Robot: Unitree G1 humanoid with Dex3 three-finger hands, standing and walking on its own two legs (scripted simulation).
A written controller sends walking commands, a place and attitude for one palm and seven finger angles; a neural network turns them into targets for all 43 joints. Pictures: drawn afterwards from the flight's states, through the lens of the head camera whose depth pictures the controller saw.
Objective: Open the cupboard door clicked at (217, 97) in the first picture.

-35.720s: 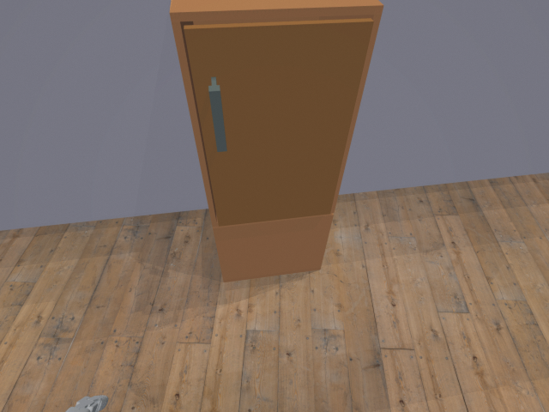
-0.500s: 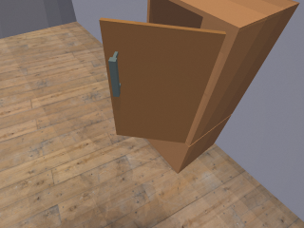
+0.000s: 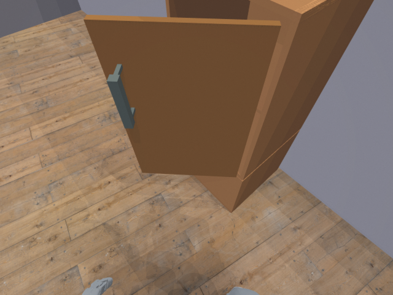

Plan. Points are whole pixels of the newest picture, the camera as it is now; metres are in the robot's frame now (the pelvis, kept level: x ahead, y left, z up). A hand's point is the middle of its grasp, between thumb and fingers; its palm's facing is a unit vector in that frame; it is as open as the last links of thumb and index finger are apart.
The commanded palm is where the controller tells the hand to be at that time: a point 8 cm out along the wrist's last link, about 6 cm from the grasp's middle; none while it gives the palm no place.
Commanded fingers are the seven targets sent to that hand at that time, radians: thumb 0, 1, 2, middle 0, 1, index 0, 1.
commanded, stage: come to a stop and stand still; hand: left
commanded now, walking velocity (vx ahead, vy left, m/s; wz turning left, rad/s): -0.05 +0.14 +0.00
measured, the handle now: (124, 98) +0.52 +0.19 +0.07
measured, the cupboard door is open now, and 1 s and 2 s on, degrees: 45 45 45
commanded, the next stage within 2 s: look again from close up in 0.40 s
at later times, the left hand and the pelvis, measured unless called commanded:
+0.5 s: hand out of the picture -0.01 +0.20 -0.16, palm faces +0.03 -0.98 -0.21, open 7.4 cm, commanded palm none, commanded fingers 0.00 0.90 0.90 -0.20 -0.30 -0.20 -0.30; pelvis -0.02 +0.01 +0.01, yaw -1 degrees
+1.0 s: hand out of the picture +0.03 +0.21 -0.15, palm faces -0.03 -0.97 -0.24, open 7.4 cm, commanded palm none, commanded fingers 0.00 0.90 0.90 -0.20 -0.30 -0.20 -0.30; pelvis -0.01 +0.02 +0.01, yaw -1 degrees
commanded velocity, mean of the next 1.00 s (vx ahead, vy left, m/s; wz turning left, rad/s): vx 0.00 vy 0.01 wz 0.00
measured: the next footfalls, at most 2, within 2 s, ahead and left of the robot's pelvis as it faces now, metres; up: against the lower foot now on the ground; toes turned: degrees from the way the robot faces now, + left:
left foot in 0.22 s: +0.02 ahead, +0.13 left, +0.00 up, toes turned +2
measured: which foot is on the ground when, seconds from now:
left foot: up 0.00-0.20, down 0.22-1.00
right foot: down 0.00-1.00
